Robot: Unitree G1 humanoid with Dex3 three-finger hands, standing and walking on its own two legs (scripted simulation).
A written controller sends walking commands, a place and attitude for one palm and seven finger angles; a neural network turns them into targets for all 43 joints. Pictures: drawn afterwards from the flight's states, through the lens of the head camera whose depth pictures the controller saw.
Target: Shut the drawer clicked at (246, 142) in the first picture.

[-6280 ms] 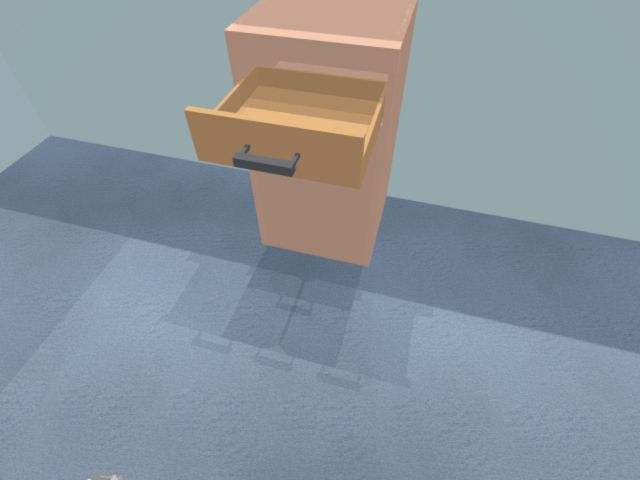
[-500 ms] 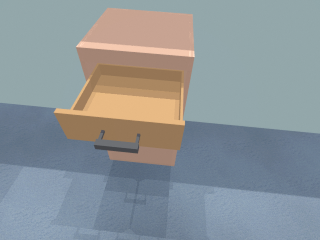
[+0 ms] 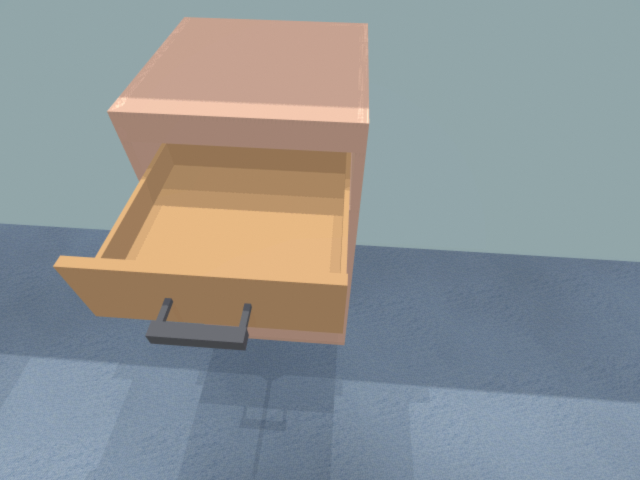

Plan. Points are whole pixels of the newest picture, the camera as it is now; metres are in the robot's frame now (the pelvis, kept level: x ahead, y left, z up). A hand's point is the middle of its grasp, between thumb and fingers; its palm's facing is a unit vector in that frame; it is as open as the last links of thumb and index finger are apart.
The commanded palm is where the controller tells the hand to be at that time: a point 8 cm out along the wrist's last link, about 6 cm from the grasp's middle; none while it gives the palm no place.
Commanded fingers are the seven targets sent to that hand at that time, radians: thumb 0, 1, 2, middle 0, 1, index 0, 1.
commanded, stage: come to a stop and stand still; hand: left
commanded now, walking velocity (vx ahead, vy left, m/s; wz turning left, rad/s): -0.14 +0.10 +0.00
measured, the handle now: (202, 321) +0.33 +0.20 -0.04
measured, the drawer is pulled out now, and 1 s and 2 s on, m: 0.29 0.29 0.29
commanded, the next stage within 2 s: look again from close up in 1.20 s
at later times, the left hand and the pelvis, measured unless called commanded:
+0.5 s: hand out of the picture +0.04 +0.19 -0.16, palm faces +0.01 -0.98 -0.18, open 7.4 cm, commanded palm none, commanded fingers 0.00 0.90 0.90 -0.20 -0.30 -0.20 -0.30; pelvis +0.04 +0.02 +0.01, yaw -2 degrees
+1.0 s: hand out of the picture +0.14 +0.18 -0.15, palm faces -0.04 -0.97 -0.24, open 7.4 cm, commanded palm none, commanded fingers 0.00 0.90 0.90 -0.20 -0.30 -0.20 -0.30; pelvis +0.07 +0.00 +0.01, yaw -1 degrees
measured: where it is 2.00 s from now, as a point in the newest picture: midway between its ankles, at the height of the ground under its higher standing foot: outside the picture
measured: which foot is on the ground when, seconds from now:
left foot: up 0.00-0.18, down 0.20-1.00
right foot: down 0.00-1.00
